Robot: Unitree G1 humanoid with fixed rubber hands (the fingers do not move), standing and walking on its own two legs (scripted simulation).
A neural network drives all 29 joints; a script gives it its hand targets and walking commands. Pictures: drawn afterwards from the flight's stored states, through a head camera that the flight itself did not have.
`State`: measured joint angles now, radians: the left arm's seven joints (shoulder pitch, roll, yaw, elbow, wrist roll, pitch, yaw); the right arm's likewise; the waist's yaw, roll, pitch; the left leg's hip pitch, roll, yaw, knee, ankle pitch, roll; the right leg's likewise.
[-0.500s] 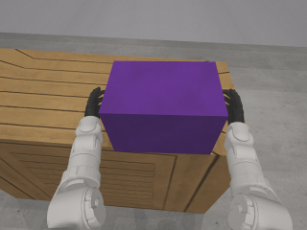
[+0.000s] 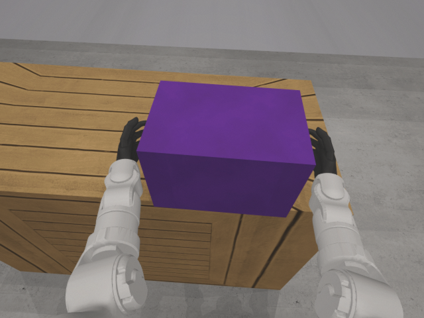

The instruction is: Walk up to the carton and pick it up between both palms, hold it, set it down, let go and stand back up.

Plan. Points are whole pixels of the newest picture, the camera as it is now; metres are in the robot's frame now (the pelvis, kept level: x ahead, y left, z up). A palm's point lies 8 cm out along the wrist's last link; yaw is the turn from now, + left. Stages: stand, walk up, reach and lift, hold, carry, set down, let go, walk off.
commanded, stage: set down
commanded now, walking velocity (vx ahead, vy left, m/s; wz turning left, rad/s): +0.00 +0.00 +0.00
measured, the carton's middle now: (224, 150) +0.45 +0.00 +0.04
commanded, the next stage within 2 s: none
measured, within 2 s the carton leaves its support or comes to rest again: neither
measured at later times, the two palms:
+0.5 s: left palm (119, 154) +0.41 +0.22 +0.08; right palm (323, 158) +0.40 -0.19 +0.08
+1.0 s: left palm (104, 167) +0.39 +0.24 +0.06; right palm (329, 166) +0.39 -0.20 +0.07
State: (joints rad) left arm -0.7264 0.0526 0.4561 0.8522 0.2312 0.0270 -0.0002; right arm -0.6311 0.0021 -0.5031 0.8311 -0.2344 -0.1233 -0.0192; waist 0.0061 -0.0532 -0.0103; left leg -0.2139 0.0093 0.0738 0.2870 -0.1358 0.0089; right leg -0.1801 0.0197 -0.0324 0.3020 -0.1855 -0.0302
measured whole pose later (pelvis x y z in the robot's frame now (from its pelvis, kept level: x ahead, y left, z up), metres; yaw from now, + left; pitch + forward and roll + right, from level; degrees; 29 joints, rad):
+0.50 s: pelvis -0.02 +0.00 -0.01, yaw -2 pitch +13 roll -1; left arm -0.84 0.26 0.06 1.14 -0.18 -0.11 0.05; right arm -0.81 -0.28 0.07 1.13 0.32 -0.11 -0.05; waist 0.03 -0.02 -0.18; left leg -0.51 0.04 0.09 0.45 -0.17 0.02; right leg -0.46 0.04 -0.02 0.41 -0.18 -0.03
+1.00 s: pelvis -0.05 -0.01 -0.03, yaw +2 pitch +20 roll -1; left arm -0.90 0.42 -0.15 1.15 -0.41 -0.10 0.01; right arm -0.86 -0.34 0.08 1.12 0.44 -0.07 0.01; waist -0.03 -0.05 -0.25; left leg -0.78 0.04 0.02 0.61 -0.18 0.00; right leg -0.72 0.03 -0.09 0.60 -0.23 -0.05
